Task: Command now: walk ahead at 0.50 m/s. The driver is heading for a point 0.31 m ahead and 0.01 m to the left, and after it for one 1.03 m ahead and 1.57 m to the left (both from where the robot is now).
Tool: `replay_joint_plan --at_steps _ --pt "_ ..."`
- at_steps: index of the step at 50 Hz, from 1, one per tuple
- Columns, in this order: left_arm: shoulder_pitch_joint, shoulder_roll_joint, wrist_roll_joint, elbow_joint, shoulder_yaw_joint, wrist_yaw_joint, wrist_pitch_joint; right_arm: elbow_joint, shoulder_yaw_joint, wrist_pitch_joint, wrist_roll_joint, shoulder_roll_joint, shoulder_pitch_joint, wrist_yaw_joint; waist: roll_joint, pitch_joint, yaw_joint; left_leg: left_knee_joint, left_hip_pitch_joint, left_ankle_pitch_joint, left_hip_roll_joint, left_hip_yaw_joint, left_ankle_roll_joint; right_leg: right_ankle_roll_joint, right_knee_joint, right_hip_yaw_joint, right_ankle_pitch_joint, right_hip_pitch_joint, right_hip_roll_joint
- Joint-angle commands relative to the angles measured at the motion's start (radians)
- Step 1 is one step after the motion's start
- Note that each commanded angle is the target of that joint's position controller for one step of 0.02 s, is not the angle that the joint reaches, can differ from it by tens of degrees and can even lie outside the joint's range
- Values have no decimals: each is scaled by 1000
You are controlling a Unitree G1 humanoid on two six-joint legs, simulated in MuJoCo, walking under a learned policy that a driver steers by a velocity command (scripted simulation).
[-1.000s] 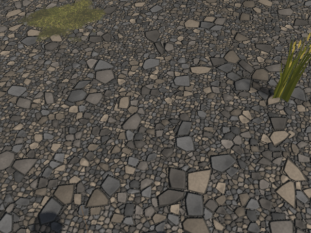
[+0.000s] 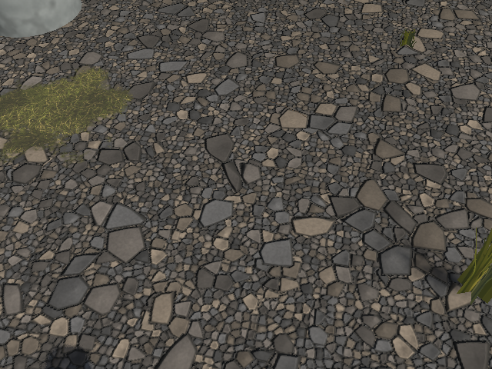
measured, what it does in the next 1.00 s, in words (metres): walks ahead, turning left: left foot, then right foot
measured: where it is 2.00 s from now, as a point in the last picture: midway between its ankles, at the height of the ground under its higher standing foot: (133, 217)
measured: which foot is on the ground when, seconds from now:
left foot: up 0.00-0.22, down 0.24-0.78, up 0.80-1.00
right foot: down 0.00-0.26, up 0.28-0.74, down 0.76-1.00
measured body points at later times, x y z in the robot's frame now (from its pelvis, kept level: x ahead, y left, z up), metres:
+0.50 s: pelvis +0.28 +0.08 +0.00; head +0.30 +0.10 +0.45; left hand +0.40 +0.37 -0.11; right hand +0.36 -0.18 -0.12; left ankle +0.27 +0.15 -0.75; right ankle +0.39 -0.09 -0.68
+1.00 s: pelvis +0.56 +0.09 +0.00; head +0.58 +0.10 +0.45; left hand +0.50 +0.38 -0.12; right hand +0.79 -0.11 -0.11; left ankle +0.54 +0.25 -0.67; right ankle +0.59 -0.01 -0.75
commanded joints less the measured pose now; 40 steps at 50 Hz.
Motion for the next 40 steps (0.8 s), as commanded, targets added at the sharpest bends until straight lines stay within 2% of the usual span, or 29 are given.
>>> replay_joint_plan --at_steps 1,5,8,10,11,12,13,14,15,16,17,18,19,20,22,24,27,29,32,34,36,37,38,39,40 --pt "-34 168 -7 -50 37 15 -12 -61 -2 -12 -1 -33 -59 6 -98 25 -14 -173 14 170 -7 13 -12 -140 -139 131 177 -36 -247" --pt "41 180 -17 -3 41 19 0 -96 5 -21 9 -31 -174 22 -96 52 25 -309 36 219 -39 31 -2 -132 -119 115 156 39 -275" --pt "41 193 -20 17 50 26 16 -113 2 -26 15 -52 -193 40 -108 51 11 -357 19 140 -46 24 38 -111 -68 107 213 158 -328" --pt "17 203 -18 18 56 32 25 -106 -9 -26 16 -79 -142 47 -122 13 -27 -362 105 63 -77 49 73 -84 10 77 392 203 -337" --pt "-4 204 -17 14 57 35 32 -82 -23 -23 13 -101 -56 47 -123 -41 -77 -377 231 51 -114 83 96 -63 123 37 556 199 -313" --pt "2 182 -9 7 49 41 39 -34 -50 -19 13 -144 93 41 -97 -132 -136 -382 439 59 -145 92 123 -32 318 -14 615 140 -263" --pt "25 147 19 -24 30 48 40 -5 -75 -12 12 -221 250 32 45 -254 -174 -370 719 74 18 -154 184 10 641 -64 331 -77 -205" --pt "126 25 24 -38 -6 30 14 7 -84 -11 19 -275 273 40 286 -328 -95 -517 1006 -184 199 -664 360 72 937 2 -366 -496 -7" --pt "49 125 -7 -36 12 20 -18 -11 -57 -15 24 -178 254 42 160 -303 -142 -593 1005 -315 191 -708 335 52 1041 145 -410 -614 -52" --pt "-45 166 -35 -66 22 13 -41 -28 -49 -20 14 -149 189 39 114 -178 -140 -607 894 -249 160 -579 300 32 1039 141 -315 -672 -94" --pt "-92 161 -31 -74 21 18 -53 -47 -47 -24 5 -139 133 37 18 -120 -117 -616 773 -140 124 -482 282 26 991 134 -232 -641 -135" --pt "-117 162 -10 -78 28 24 -55 -58 -40 -24 1 -115 92 35 -17 -76 -91 -633 664 -34 95 -411 275 34 915 131 -183 -596 -161" --pt "-112 159 1 -82 32 25 -48 -66 -32 -25 -8 -95 73 32 0 -72 -61 -653 595 38 72 -372 271 41 870 141 -149 -532 -178" --pt "-108 148 6 -88 33 26 -39 -71 -33 -24 -6 -94 69 29 14 -67 -47 -673 559 71 60 -355 278 54 830 139 -140 -504 -179" --pt "-124 129 11 -98 32 31 -21 -69 -39 -24 4 -116 89 16 19 -44 -40 -700 499 105 46 -307 287 85 740 124 -108 -498 -174" --pt "-200 117 13 -125 30 36 -14 -62 -48 -24 7 -144 124 1 10 -10 -58 -717 470 108 31 -279 278 111 615 119 -1 -529 -161" --pt "-302 95 8 -156 23 28 -19 -53 -49 -15 11 -145 163 -13 24 9 -92 -708 425 72 -21 -227 233 123 415 118 187 -478 -124" --pt "-368 84 2 -177 17 20 -26 -43 -50 -9 16 -144 198 -17 32 15 -117 -696 409 49 -31 -225 215 123 325 108 259 -422 -97" --pt "-429 99 -8 -205 18 8 -35 -27 -50 3 22 -138 244 -21 34 16 -134 -636 478 34 -7 -283 208 114 254 128 249 -406 -79" --pt "-430 121 -10 -211 23 0 -45 -28 -52 11 21 -139 251 -26 43 10 -123 -574 543 53 14 -336 200 101 213 142 186 -389 -74" --pt "-365 146 -12 -199 32 0 -55 -38 -57 19 17 -143 236 -29 74 -10 -83 -504 564 125 20 -373 187 73 188 130 106 -296 -69" --pt "-267 171 -7 -173 45 6 -59 -49 -50 20 15 -123 220 -27 70 -63 -32 -417 542 187 -23 -355 164 43 152 117 111 -149 -73" --pt "-119 215 9 -152 60 13 -63 -72 -33 17 4 -79 201 -20 24 -193 39 -197 441 148 -78 -298 133 -16 197 206 97 105 -186" --pt "17 301 20 -129 85 19 -49 -92 -14 7 22 -15 312 -18 -217 -360 32 138 108 -156 -222 -151 50 -161 177 564 -52 495 -414" --pt "28 246 -3 -116 73 11 -36 -101 -13 1 30 -55 341 -18 -345 -365 18 308 -71 -482 -188 -132 41 -197 87 810 -239 523 -506"
Velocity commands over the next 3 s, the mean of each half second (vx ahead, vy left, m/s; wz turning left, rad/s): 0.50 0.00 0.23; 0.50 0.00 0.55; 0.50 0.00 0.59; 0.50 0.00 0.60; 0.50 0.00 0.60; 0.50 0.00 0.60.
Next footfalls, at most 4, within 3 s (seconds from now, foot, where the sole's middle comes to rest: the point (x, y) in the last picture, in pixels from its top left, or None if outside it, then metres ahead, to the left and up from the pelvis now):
0.24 left None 0.31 0.16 -0.79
0.76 right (274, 321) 0.63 0.00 -0.79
1.28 left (154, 278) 0.75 0.37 -0.79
1.74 right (156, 189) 1.10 0.42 -0.79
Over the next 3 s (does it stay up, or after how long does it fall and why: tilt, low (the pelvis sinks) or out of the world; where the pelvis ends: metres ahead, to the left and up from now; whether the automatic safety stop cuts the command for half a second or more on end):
stays up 1.13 1.01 -0.01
